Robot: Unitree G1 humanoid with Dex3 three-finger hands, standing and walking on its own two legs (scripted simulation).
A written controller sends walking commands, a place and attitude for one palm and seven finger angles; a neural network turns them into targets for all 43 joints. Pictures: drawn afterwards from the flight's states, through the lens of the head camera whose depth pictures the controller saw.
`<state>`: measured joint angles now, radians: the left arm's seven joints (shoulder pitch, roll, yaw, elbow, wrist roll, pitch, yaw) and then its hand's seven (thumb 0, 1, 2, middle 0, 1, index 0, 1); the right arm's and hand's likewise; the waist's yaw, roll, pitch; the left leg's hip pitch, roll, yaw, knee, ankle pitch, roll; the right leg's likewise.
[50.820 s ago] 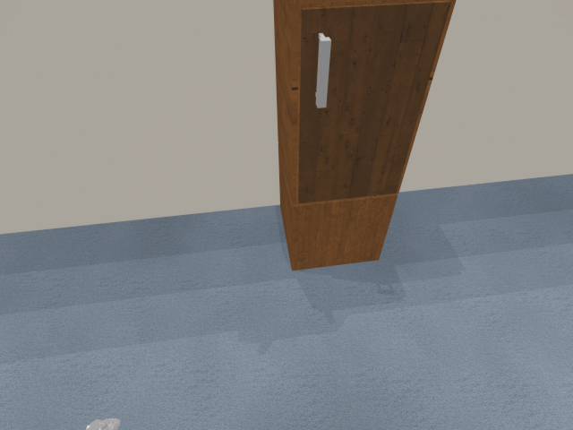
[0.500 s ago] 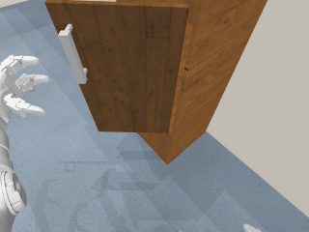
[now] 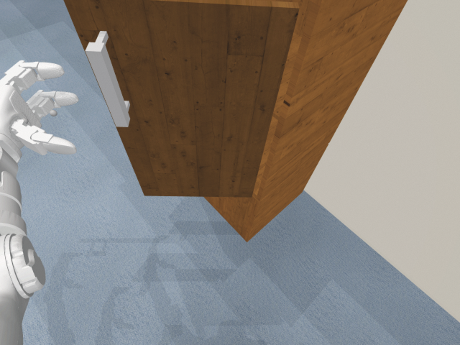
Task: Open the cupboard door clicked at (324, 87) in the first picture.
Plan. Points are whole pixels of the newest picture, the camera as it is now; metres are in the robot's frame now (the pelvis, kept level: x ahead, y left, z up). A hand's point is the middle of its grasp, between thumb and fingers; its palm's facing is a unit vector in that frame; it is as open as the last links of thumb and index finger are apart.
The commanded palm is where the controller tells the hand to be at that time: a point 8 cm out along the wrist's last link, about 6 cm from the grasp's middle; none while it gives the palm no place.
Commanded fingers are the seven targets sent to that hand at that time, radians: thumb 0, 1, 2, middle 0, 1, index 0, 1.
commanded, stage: move the hooked fingers beside the handle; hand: left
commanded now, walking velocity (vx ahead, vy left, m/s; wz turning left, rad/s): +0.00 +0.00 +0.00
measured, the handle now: (113, 82) +0.54 +0.20 +0.13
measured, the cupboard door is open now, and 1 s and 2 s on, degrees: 48 48 48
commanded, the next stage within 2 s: slide the fingers in behind the handle in 1.38 s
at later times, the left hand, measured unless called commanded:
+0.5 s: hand (68, 101) +0.49 +0.26 +0.13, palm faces -0.01 -1.00 +0.00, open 14.0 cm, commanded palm +0.46 +0.32 +0.13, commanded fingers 0.00 -0.50 0.30 -0.30 -1.20 -0.30 -1.20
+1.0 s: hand (67, 106) +0.48 +0.26 +0.13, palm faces +0.00 -1.00 -0.02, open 14.0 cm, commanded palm +0.47 +0.32 +0.13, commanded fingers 0.00 -0.50 0.30 -0.30 -1.20 -0.30 -1.20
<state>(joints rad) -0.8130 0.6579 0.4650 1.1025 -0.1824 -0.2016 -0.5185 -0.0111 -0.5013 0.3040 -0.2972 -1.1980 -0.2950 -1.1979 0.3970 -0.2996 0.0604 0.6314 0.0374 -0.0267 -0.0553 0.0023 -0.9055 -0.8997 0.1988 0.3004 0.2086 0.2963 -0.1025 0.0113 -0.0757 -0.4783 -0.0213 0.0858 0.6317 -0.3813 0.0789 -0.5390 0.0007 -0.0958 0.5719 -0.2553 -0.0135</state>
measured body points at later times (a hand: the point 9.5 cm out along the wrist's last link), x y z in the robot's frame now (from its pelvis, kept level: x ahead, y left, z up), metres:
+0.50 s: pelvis +0.00 -0.01 -0.01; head +0.11 +0.01 +0.43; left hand +0.48 +0.32 +0.13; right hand -0.02 -0.28 -0.11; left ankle -0.05 +0.06 -0.72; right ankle +0.01 -0.12 -0.72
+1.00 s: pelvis +0.00 -0.01 -0.01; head +0.10 +0.01 +0.43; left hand +0.48 +0.32 +0.13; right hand +0.03 -0.29 -0.11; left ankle -0.05 +0.06 -0.72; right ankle +0.01 -0.12 -0.72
